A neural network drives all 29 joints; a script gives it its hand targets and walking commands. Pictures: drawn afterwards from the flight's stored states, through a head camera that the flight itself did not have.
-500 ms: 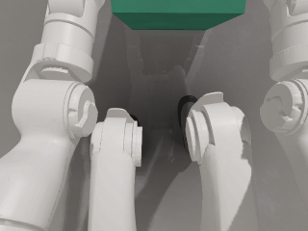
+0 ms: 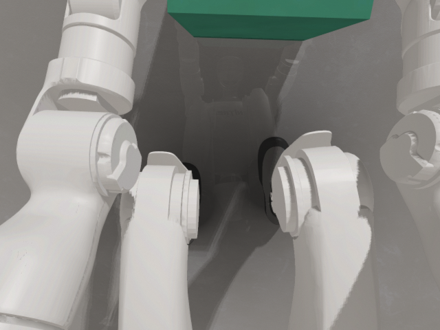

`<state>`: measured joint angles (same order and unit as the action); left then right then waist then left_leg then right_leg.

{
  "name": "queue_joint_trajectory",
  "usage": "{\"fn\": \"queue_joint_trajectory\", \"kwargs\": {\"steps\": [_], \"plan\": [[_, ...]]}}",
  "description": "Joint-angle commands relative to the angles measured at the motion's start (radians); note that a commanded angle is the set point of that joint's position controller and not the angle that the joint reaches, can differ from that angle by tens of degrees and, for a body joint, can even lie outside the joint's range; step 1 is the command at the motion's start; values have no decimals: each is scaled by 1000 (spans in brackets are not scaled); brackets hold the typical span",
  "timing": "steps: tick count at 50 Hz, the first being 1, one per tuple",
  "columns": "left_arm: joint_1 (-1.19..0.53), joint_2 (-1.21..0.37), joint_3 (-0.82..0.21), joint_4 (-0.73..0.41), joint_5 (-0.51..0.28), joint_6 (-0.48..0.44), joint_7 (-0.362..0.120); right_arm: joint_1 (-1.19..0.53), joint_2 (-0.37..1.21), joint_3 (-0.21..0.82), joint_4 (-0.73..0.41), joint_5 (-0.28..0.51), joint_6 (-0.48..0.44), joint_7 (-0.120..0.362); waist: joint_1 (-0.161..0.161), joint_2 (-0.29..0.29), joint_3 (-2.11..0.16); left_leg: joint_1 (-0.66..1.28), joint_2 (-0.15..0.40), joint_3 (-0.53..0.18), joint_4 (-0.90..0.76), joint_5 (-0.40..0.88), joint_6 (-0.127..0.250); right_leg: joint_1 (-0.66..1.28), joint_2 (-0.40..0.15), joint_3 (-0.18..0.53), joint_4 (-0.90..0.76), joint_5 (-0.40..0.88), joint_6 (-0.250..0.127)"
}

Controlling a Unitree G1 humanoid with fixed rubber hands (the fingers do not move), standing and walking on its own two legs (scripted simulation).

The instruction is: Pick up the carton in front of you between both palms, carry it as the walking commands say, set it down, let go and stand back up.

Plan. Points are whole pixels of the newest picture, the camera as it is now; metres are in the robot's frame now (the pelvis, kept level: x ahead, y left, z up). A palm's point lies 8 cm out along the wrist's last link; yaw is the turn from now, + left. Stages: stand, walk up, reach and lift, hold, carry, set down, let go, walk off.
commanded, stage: set down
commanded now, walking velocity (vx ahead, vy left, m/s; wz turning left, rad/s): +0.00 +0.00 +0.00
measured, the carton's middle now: out of the picture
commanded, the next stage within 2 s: let go in 1.28 s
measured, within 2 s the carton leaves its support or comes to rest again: neither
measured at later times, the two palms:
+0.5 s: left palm out of the picture +0.59 +0.06 -0.08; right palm out of the picture +0.54 -0.30 -0.10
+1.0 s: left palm out of the picture +0.60 +0.06 +0.07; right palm out of the picture +0.54 -0.33 +0.06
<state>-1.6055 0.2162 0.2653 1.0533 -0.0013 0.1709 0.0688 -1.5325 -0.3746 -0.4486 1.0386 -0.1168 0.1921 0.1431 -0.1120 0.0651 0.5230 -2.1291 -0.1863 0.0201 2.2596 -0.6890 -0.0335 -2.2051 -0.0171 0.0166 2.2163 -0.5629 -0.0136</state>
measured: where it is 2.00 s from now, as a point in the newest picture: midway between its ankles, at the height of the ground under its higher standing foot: (230, 206)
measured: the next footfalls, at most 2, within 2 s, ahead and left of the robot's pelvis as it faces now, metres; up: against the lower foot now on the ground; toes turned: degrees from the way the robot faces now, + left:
none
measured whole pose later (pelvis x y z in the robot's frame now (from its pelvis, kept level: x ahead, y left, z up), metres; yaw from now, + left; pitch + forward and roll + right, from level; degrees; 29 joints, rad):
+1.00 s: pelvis +0.01 -0.02 +0.16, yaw -1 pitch +45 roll +5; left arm -1.40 0.29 0.22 0.85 -0.07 0.30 0.13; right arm -1.38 -0.43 -0.30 0.91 0.07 0.27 0.02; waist -0.09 0.04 0.11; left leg -1.87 -0.10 -0.01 1.62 -0.54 -0.04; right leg -1.96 0.04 0.03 1.60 -0.42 -0.04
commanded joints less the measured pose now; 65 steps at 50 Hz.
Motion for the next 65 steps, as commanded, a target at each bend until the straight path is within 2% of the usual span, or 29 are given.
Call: {"fn": "queue_joint_trajectory", "kwargs": {"steps": [1, 4, 7, 8, 9, 12, 15, 17, 18, 19, 20, 24, 28, 30, 32, 33, 35, 36, 37, 38, 41, 43, 47, 53, 55, 56, 57, 61, 65], "plan": [[-251, 159, -97, -84, -28, -34, 65, -191, -258, -1, 45, 20, -96, -97, -99, 30, -945, 426, 54, 10, -203, 312, -17, 623, 22, -34, -136, 369, 10], [-281, 188, -154, -61, -119, -48, 90, -276, -335, 71, 18, 145, -149, -150, -83, -14, -1090, 410, 56, -10, -160, 427, -16, 683, 17, -8, -118, 495, 7], [-261, 150, -229, -60, -192, -56, 79, -299, -296, 157, 39, 244, -163, -139, -89, -26, -1220, 407, 67, -24, -142, 487, -5, 741, 8, 2, -92, 596, 4], [-260, 153, -234, -87, -203, -58, 81, -314, -293, 171, 15, 269, -163, -135, -80, -26, -1258, 420, 71, -22, -143, 509, -4, 744, 9, 1, -88, 620, 6], [-272, 164, -242, -113, -213, -60, 84, -307, -294, 183, 15, 287, -159, -134, -89, -27, -1311, 442, 74, -18, -140, 522, -5, 760, 10, -1, -89, 642, 7], [-282, 196, -249, -163, -215, -50, 99, -290, -283, 225, 21, 336, -134, -127, -70, 1, -1436, 492, 73, 12, -158, 488, -11, 815, 19, -8, -103, 643, 3], [-304, 219, -219, -237, -193, -19, 114, -291, -286, 246, -8, 351, -93, -127, -46, 19, -1520, 492, 73, 45, -196, 387, -17, 897, 28, -8, -137, 595, -6], [-312, 223, -186, -269, -174, 9, 121, -306, -292, 243, -40, 334, -62, -136, -34, 2, -1538, 459, 72, 63, -238, 308, -11, 954, 35, -10, -179, 537, -6], [-316, 219, -172, -279, -170, 26, 123, -319, -306, 237, -63, 317, -48, -144, -39, -14, -1556, 453, 72, 68, -257, 276, -8, 982, 37, -12, -203, 509, -6], [-319, 223, -149, -293, -160, 40, 126, -339, -308, 238, -90, 306, -34, -153, -27, -36, -1575, 446, 71, 74, -279, 248, -3, 1017, 37, -13, -228, 482, -6], [-309, 218, -133, -276, -157, 57, 126, -342, -313, 229, -93, 285, -21, -161, -41, -65, -1552, 415, 68, 77, -302, 207, 1, 1021, 39, -19, -259, 444, -5], [-275, 205, -82, -198, -131, 94, 109, -344, -281, 200, -98, 223, 19, -173, -38, -111, -1468, 343, 63, 79, -375, 142, 15, 1004, 42, -21, -346, 376, 3], [-208, 189, -19, -102, -83, 85, 78, -301, -216, 176, -81, 180, 19, -163, -11, -139, -1343, 251, 56, 69, -445, 138, 21, 941, 40, -11, -413, 372, 17], [-178, 194, 12, -87, -55, 72, 70, -283, -173, 189, -81, 178, 16, -151, 21, -133, -1354, 241, 53, 74, -480, 153, 22, 966, 42, 1, -445, 392, 21], [-149, 199, 32, -80, -34, 65, 67, -264, -163, 189, -85, 171, 14, -141, 29, -147, -1369, 223, 49, 75, -525, 167, 22, 1006, 45, 6, -475, 433, 27], [-142, 213, 43, -97, -22, 60, 66, -250, -150, 190, -86, 171, 16, -136, 38, -139, -1393, 235, 47, 78, -545, 185, 22, 1030, 48, 10, -486, 465, 29], [-140, 211, 40, -150, -15, 57, 63, -222, -156, 181, -100, 167, 18, -128, 31, -131, -1451, 273, 46, 76, -586, 210, 21, 1075, 53, 12, -522, 497, 32], [-140, 194, 24, -180, -20, 58, 63, -200, -161, 171, -104, 161, 18, -127, 6, -130, -1506, 313, 47, 71, -609, 226, 19, 1111, 57, 4, -540, 528, 31], [-143, 190, 14, -213, -23, 58, 61, -199, -174, 162, -133, 160, 19, -128, 4, -105, -1536, 350, 46, 71, -625, 241, 17, 1115, 60, 3, -558, 542, 31], [-151, 185, 1, -254, -29, 60, 62, -180, -192, 146, -143, 152, 20, -129, -20, -96, -1578, 396, 47, 67, -642, 256, 12, 1130, 64, -6, -579, 556, 29], [-157, 186, -30, -323, -52, 75, 64, -189, -235, 123, -220, 152, 27, -134, -45, -70, -1678, 510, 48, 61, -689, 302, 3, 1163, 72, -23, -629, 603, 24], [-149, 194, -41, -358, -65, 91, 66, -187, -235, 129, -260, 168, 40, -134, -35, -55, -1737, 548, 45, 70, -720, 318, -2, 1234, 70, -22, -660, 639, 21], [-98, 181, -50, -341, -65, 116, 64, -157, -236, 126, -282, 190, 59, -125, -22, -49, -1738, 581, 43, 65, -802, 351, -3, 1303, 70, -19, -729, 684, 22], [12, 157, -3, -290, -21, 97, 45, -39, -161, 136, -195, 165, 48, -97, 9, -91, -1615, 561, 50, 47, -944, 377, 0, 1367, 66, 1, -848, 726, 31], [36, 148, 4, -275, -8, 83, 36, -14, -152, 117, -182, 147, 34, -92, 2, -91, -1577, 575, 56, 38, -991, 393, 0, 1371, 65, 3, -894, 736, 32], [54, 139, 10, -270, 3, 75, 32, -9, -157, 105, -182, 135, 25, -90, 11, -84, -1569, 589, 58, 35, -1014, 404, -3, 1375, 64, 5, -912, 742, 32], [55, 131, 8, -270, 5, 69, 28, -4, -156, 90, -185, 124, 16, -87, -2, -81, -1569, 614, 62, 31, -1033, 410, -5, 1383, 63, 4, -936, 742, 31], [65, 115, 17, -303, 19, 49, 21, 8, -156, 54, -202, 89, -10, -80, -8, -68, -1580, 726, 68, 20, -1115, 460, -15, 1433, 63, 2, -1023, 761, 26], [106, 92, 21, -295, 37, 48, 20, 51, -135, 38, -185, 67, -20, -67, 1, -40, -1542, 864, 81, 5, -1198, 493, -24, 1409, 67, -15, -1111, 722, 24]]}}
